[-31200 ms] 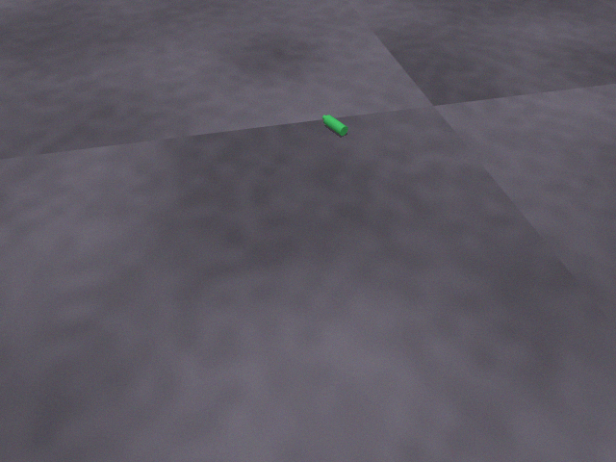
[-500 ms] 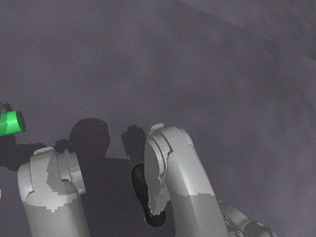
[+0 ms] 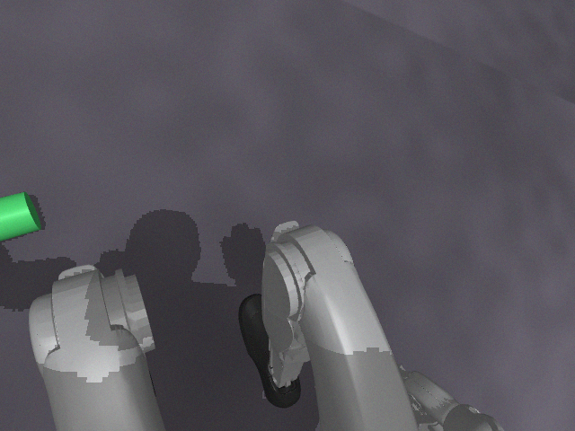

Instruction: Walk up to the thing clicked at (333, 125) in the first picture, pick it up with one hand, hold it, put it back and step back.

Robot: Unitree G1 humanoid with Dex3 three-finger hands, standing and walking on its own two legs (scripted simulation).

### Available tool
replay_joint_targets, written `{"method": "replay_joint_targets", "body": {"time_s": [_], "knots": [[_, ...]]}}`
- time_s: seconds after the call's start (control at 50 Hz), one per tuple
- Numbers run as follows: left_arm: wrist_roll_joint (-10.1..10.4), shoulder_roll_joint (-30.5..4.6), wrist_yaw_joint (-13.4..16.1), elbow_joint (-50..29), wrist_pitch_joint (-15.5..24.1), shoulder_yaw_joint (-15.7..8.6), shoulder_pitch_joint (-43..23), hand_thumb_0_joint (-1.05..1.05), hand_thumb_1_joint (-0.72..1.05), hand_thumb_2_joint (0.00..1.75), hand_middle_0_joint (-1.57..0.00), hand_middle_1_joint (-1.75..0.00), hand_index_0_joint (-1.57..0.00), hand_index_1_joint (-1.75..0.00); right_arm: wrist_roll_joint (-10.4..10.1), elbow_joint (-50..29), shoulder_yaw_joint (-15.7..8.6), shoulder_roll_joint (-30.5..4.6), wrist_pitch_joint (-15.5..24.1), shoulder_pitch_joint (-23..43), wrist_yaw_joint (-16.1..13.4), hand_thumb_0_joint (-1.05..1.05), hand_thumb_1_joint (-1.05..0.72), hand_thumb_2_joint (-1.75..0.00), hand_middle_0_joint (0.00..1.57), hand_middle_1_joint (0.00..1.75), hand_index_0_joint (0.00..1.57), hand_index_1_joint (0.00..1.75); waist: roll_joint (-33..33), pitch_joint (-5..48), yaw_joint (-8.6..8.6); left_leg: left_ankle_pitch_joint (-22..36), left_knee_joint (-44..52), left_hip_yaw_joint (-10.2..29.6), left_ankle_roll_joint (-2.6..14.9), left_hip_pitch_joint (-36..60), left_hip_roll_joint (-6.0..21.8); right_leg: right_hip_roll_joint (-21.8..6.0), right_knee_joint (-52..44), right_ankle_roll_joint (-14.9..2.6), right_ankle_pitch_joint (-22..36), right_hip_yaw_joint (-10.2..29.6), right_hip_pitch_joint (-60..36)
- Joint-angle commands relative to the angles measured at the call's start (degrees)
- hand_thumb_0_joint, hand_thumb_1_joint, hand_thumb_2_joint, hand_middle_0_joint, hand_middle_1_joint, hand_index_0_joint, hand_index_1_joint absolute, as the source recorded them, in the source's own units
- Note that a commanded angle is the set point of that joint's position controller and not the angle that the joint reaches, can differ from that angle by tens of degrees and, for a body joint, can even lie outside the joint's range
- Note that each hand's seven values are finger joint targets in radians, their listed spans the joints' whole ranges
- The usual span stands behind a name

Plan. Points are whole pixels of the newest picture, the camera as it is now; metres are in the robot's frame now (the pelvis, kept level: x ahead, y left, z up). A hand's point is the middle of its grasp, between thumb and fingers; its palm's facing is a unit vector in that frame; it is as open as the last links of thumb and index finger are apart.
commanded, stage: open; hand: left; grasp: from above
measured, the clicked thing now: out of the picture +0.39 +0.33 -0.26
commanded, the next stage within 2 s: withdraw in 0.60 s
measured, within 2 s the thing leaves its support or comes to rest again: neither
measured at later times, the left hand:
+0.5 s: hand out of the picture +0.38 +0.32 -0.25, palm faces -0.41 -0.15 -0.90, open 13.9 cm
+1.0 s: hand out of the picture +0.40 +0.32 -0.21, palm faces -0.26 -0.12 -0.96, open 13.7 cm
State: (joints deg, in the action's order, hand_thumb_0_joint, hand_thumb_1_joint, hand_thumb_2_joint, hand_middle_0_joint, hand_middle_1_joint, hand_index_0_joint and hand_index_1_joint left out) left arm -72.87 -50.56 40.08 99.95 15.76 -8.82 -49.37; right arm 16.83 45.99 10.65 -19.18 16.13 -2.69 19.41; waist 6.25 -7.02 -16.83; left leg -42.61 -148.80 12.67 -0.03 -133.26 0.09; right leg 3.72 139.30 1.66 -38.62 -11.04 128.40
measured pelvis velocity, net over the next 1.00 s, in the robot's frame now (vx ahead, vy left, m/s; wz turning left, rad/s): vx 0.00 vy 0.00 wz -0.01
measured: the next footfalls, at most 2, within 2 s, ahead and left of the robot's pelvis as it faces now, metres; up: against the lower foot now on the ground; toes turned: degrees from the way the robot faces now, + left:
none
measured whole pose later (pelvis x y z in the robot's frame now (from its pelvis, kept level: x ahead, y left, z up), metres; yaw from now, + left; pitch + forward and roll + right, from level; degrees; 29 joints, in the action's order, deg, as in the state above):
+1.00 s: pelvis +0.00 +0.00 +0.01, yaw -1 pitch +27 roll -13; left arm -74.4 -44.3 44.9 87.1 12.4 -10.0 -45.8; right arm 14.4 46.4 8.3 -19.0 15.3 -4.3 21.0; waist 4.6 -2.6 -14.7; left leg -42.6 -147.6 12.6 0.1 -133.7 0.3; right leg 3.9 137.9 1.6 -38.5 -11.0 128.8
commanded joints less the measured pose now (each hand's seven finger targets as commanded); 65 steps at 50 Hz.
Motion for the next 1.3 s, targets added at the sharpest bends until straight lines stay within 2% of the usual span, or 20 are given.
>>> {"method": "replay_joint_targets", "body": {"time_s": [0.0, 0.06, 0.18, 0.3, 0.36, 0.44, 0.5, 0.52, 0.6, 0.68, 0.72, 0.76, 0.82, 0.9, 0.96, 0.98, 1.06, 1.14, 1.2, 1.28], "knots": [[0.1, -10.7, 2.4, -5.7, 2.9, 0.9, -12.3, 0.00, -0.34, 0.84, -0.23, -0.84, -0.23, -0.84, 0.0, -0.1, -4.6, -17.9, 0.3, -9.2, -1.1, 0.00, -0.88, -0.90, 0.20, 0.30, 0.20, 0.30, -24.1, 35.1, -2.28, 11.4, 16.5, -4.0, 0.81, 25.7, 1.0, 2.0, -12.5, -2.88, 12.2, -4.2, -19.4], [-0.6, -8.0, 3.7, -5.9, 3.4, 3.8, -12.1, 0.00, -0.39, 0.89, -0.18, -0.88, -0.18, -0.88, 0.2, 0.7, -4.1, -17.5, 0.1, -8.3, -1.0, 0.00, -0.88, -0.90, 0.20, 0.30, 0.20, 0.30, -24.0, 34.9, -1.72, 10.8, 17.0, -3.9, 0.55, 25.7, 1.0, 2.5, -12.6, -3.15, 11.5, -4.3, -18.4], [-2.8, -8.7, 8.5, -5.2, 0.6, 3.6, -11.0, 0.00, -0.48, 0.95, -0.08, -0.98, -0.09, -0.97, 0.6, 0.7, -3.9, -18.2, 0.6, -7.2, 0.0, 0.00, -0.88, -0.89, 0.20, 0.30, 0.20, 0.30, -25.9, 34.7, -1.53, 13.0, 17.1, -3.6, 0.20, 27.0, 1.4, 2.7, -11.4, -3.14, 13.8, -4.4, -17.1], [-1.1, -10.9, 10.1, -7.3, -3.8, 1.7, -13.5, 0.00, -0.50, 0.96, -0.06, -0.99, -0.07, -0.98, -0.7, -0.2, -4.8, -19.4, 2.2, -6.9, 1.6, 0.00, -0.88, -0.89, 0.20, 0.30, 0.20, 0.30, -26.2, 34.8, -1.74, 12.4, 17.8, -2.7, 0.03, 27.1, 1.7, 1.9, -11.1, -3.00, 13.3, -4.2, -15.8], [0.2, -10.5, 8.5, -5.7, -5.4, 1.0, -12.4, 0.00, -0.50, 0.96, -0.06, -1.01, -0.07, -1.00, -1.5, -0.9, -4.9, -19.3, 2.8, -6.3, 1.7, 0.00, -0.88, -0.90, 0.20, 0.30, 0.20, 0.30, -26.0, 35.1, -0.95, 11.5, 17.9, -3.2, 0.14, 26.0, 1.5, 1.7, -11.8, -3.11, 12.8, -3.7, -17.2], [2.0, -13.3, 4.8, -4.3, -5.7, -3.4, -9.4, 0.00, -0.48, 0.95, -0.06, -1.04, -0.08, -1.02, -1.4, -0.3, -5.8, -18.9, 2.9, -9.5, 1.6, 0.00, -0.88, -0.90, 0.20, 0.30, 0.20, 0.30, -25.7, 35.7, -1.26, 12.9, 16.6, -4.2, 0.60, 24.7, 1.3, 1.7, -12.0, -2.96, 13.9, -3.4, -19.5], [3.1, -10.9, 1.1, -6.1, -3.9, -1.4, -11.2, 0.00, -0.48, 0.97, -0.07, -1.06, -0.08, -1.04, -1.9, -1.2, -5.7, -18.5, 2.9, -9.1, 1.2, 0.00, -0.89, -0.90, 0.20, 0.30, 0.20, 0.30, -26.4, 36.5, -1.63, 13.1, 16.9, -4.2, 0.59, 25.5, 1.2, 1.8, -12.1, -3.21, 14.1, -3.1, -20.1], [3.6, -12.6, 0.6, -5.8, -3.0, -2.8, -10.0, 0.00, -0.50, 0.98, -0.07, -1.04, -0.07, -1.04, -2.0, -0.7, -5.5, -18.6, 2.5, -9.6, 0.9, 0.00, -0.89, -0.90, 0.20, 0.30, 0.20, 0.30, -24.8, 36.2, -1.42, 13.2, 17.1, -3.8, 0.59, 25.0, 1.3, 1.7, -12.2, -3.03, 14.2, -3.7, -20.3], [3.0, -9.0, -2.0, -7.8, 1.2, 1.3, -12.7, 0.00, -0.45, 0.98, -0.07, -1.09, -0.09, -1.06, -1.8, -0.6, -4.1, -17.5, 1.3, -10.4, 0.5, 0.00, -0.88, -0.90, 0.20, 0.30, 0.20, 0.30, -24.2, 36.0, -3.77, 14.7, 15.9, -3.7, 0.65, 26.1, 1.2, 1.8, -12.1, -2.77, 16.0, -4.5, -20.8], [1.3, -13.1, -0.1, -8.3, 4.9, 0.4, -11.6, 0.00, -0.45, 0.96, -0.07, -1.06, -0.08, -1.04, -1.8, -1.1, -3.7, -18.5, 0.1, -10.0, -0.5, 0.00, -0.88, -0.90, 0.20, 0.30, 0.20, 0.30, -23.8, 36.3, -1.90, 14.1, 16.0, -3.9, 0.69, 26.2, 1.4, 2.3, -13.0, -2.97, 14.9, -4.1, -22.2], [0.4, -9.7, 2.0, -7.9, 5.6, 2.5, -11.4, 0.00, -0.45, 0.95, -0.07, -1.02, -0.09, -0.99, -1.1, -1.3, -3.6, -18.3, -0.5, -8.8, -0.8, 0.00, -0.89, -0.89, 0.20, 0.30, 0.20, 0.30, -22.4, 35.6, -1.81, 12.7, 16.1, -4.2, 0.82, 24.9, 1.2, 2.6, -13.7, -2.98, 13.3, -4.3, -21.4], [-0.7, -11.1, 4.9, -8.4, 5.2, 1.6, -11.2, 0.00, -0.44, 0.95, -0.07, -1.01, -0.10, -0.98, -0.4, -0.1, -3.5, -18.4, -0.5, -8.5, -1.0, 0.00, -0.88, -0.89, 0.20, 0.30, 0.20, 0.30, -23.5, 34.9, -0.83, 11.0, 17.5, -4.2, 0.62, 25.1, 1.1, 2.7, -13.9, -3.20, 10.8, -4.4, -19.8], [-2.8, -12.1, 8.5, -10.6, 2.3, 0.6, -11.3, 0.00, -0.44, 0.95, -0.07, -1.00, -0.09, -0.97, -0.2, 0.3, -4.7, -18.2, -0.1, -8.2, -0.8, 0.00, -0.88, -0.89, 0.20, 0.30, 0.20, 0.30, -26.2, 36.6, 0.03, 11.4, 17.8, -4.0, 0.26, 27.0, 1.2, 2.5, -12.7, -3.39, 11.2, -4.2, -17.3], [-1.2, -12.7, 9.5, -19.4, -3.0, -2.6, -12.7, 0.00, -0.46, 0.96, -0.07, -0.99, -0.08, -0.97, -2.0, -0.3, -7.1, -17.7, 0.0, -8.5, 0.7, 0.00, -0.89, -0.89, 0.20, 0.30, 0.20, 0.30, -33.9, 44.6, 3.08, 15.8, 19.3, -4.5, -0.62, 32.5, 1.4, 2.0, -11.3, -3.80, 15.6, -3.3, -16.6], [2.2, -11.9, 6.5, -26.2, -7.0, -5.6, -9.2, 0.00, -0.47, 0.97, -0.07, -0.98, -0.08, -0.97, -4.8, -0.9, -9.8, -16.7, -0.8, -9.3, 1.5, 0.00, -0.89, -0.90, 0.20, 0.30, 0.20, 0.30, -36.8, 50.4, 6.86, 17.8, 21.6, -5.8, -0.88, 34.3, 1.1, 1.1, -11.7, -4.02, 17.3, -2.3, -17.1], [3.8, -9.5, 4.5, -27.9, -8.5, -4.4, -7.9, 0.00, -0.48, 0.97, -0.07, -0.97, -0.07, -0.97, -6.0, -1.2, -10.7, -16.1, -1.4, -9.1, 1.4, 0.00, -0.89, -0.90, 0.20, 0.30, 0.20, 0.30, -37.9, 52.3, 7.81, 17.3, 22.9, -6.1, -0.98, 35.7, 1.1, 0.9, -12.2, -4.25, 16.8, -1.9, -16.2], [8.1, 3.5, -7.0, -31.7, -12.8, 5.1, -5.1, 0.00, -0.50, 0.98, -0.08, -0.97, -0.08, -0.98, -10.0, -0.7, -14.6, -14.5, -4.4, -10.5, 0.3, 0.00, -0.89, -0.90, 0.20, 0.30, 0.20, 0.30, -32.1, 50.1, 7.89, 12.0, 27.1, -7.7, 0.01, 32.3, 0.5, 1.0, -17.3, -4.48, 12.5, 0.6, -14.4], [11.2, 10.6, -17.7, -41.1, -13.8, 12.1, -6.8, 0.00, -0.48, 0.98, -0.10, -0.97, -0.10, -0.97, -12.2, -2.2, -16.7, -13.0, -7.8, -13.8, -1.8, 0.00, -0.89, -0.90, 0.20, 0.30, 0.20, 0.30, -21.6, 48.9, 5.25, 9.6, 30.8, -7.4, 1.12, 31.9, -0.1, 0.8, -22.7, -4.48, 11.4, 2.5, -19.0], [12.0, 10.3, -21.7, -40.2, -12.3, 12.6, -8.3, 0.00, -0.44, 0.96, -0.14, -0.94, -0.13, -0.94, -13.1, -3.7, -16.1, -11.6, -9.4, -14.3, -4.2, 0.00, -0.89, -0.90, 0.20, 0.30, 0.20, 0.30, -13.5, 45.4, 4.47, 10.0, 30.2, -8.3, 2.13, 28.3, -0.9, 0.5, -25.1, -4.13, 11.6, 3.8, -22.0], [10.1, 6.2, -22.4, -33.5, -8.7, 9.5, -9.7, 0.00, -0.47, 0.98, -0.13, -0.96, -0.12, -0.97, -12.4, -5.7, -13.7, -9.5, -10.4, -13.1, -7.4, 0.00, -0.90, -0.90, 0.20, 0.30, 0.20, 0.30, -5.5, 39.6, 5.24, 7.5, 28.7, -11.2, 3.12, 20.7, -1.9, 0.1, -29.5, -3.59, 5.5, 6.2, -25.8]]}}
